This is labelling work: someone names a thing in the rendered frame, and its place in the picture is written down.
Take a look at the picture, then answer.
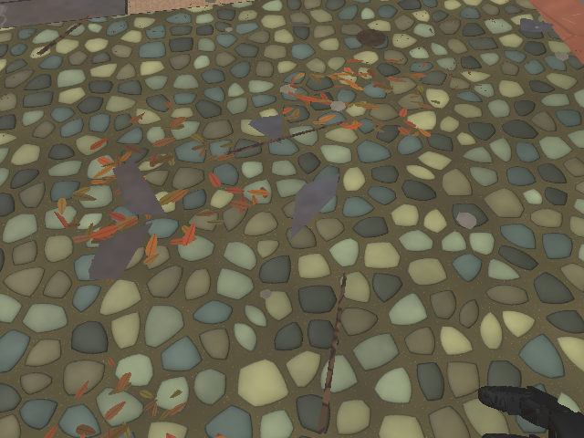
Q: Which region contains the right robot hand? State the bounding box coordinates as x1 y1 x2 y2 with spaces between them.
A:
478 386 584 438

